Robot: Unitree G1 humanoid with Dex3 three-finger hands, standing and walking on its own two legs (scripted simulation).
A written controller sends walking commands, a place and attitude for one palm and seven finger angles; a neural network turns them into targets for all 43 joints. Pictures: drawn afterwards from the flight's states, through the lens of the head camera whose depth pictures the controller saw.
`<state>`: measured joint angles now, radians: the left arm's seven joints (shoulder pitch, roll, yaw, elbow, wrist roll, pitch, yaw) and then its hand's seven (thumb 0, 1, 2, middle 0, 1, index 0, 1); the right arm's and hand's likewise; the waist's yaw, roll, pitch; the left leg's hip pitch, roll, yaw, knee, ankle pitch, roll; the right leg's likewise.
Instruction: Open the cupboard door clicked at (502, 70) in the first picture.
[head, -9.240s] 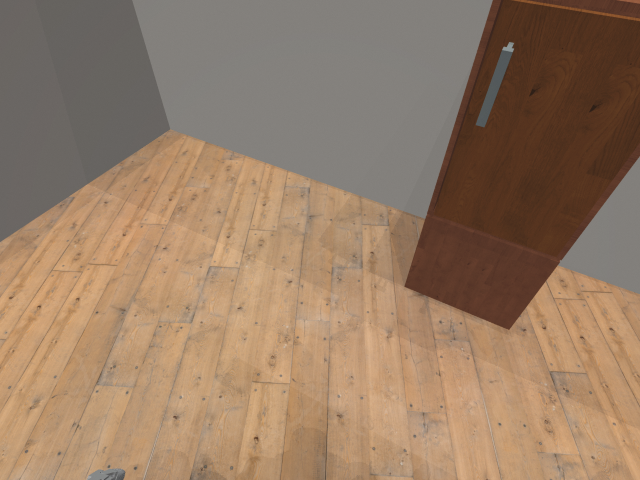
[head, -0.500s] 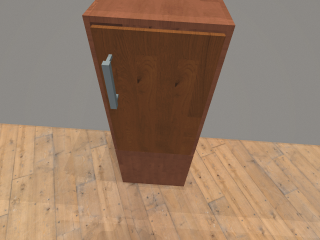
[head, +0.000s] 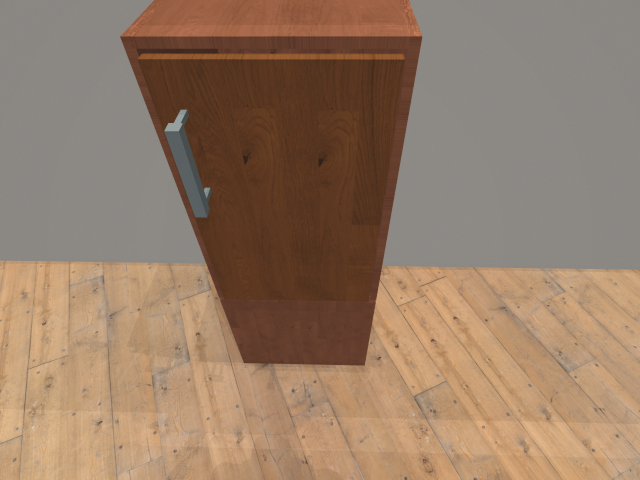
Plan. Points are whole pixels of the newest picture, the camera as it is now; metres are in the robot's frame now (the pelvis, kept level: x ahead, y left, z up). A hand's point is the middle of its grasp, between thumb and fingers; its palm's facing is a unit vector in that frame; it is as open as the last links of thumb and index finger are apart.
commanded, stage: come to a stop and stand still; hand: left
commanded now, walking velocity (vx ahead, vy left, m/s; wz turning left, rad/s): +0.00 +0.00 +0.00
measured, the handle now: (192, 166) +0.54 +0.24 +0.09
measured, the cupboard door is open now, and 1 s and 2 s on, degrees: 0 0 0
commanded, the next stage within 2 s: look again from close up in 0.44 s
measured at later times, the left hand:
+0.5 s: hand out of the picture -0.06 +0.14 -0.17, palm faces +0.08 -0.99 -0.13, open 7.4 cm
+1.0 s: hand out of the picture -0.04 +0.22 -0.17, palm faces +0.04 -0.98 -0.18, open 7.4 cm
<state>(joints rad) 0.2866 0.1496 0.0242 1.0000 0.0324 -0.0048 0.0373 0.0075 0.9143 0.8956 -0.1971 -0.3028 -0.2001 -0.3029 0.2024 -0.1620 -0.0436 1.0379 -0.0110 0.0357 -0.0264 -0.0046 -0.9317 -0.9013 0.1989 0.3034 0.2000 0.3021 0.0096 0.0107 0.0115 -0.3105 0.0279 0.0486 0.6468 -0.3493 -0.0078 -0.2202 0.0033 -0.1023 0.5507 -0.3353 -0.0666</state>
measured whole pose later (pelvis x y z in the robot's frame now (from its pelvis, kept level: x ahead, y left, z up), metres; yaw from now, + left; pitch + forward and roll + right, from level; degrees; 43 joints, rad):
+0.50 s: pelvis -0.02 +0.00 +0.01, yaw +1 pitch -1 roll +0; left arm 0.36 0.11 0.00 1.13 0.01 -0.01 0.02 0.01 0.91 0.90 -0.20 -0.30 -0.20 -0.30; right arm 0.35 -0.08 0.02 1.16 -0.02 0.00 -0.03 0.00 -0.91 -0.90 0.20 0.30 0.20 0.30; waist 0.01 -0.02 0.01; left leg -0.20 0.04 0.03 0.42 -0.19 -0.02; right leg -0.16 0.03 -0.12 0.40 -0.22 -0.07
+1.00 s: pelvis -0.05 +0.05 +0.00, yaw +0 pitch -2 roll +0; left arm 0.33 0.15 0.01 1.05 0.02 -0.01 0.04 0.01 0.91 0.90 -0.20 -0.30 -0.20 -0.30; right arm 0.34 -0.14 0.01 1.06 -0.02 -0.01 -0.02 0.01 -0.93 -0.90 0.20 0.30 0.20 0.30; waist 0.00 -0.01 -0.01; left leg -0.25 -0.04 0.05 0.48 -0.20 0.06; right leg -0.23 -0.05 -0.08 0.49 -0.23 0.00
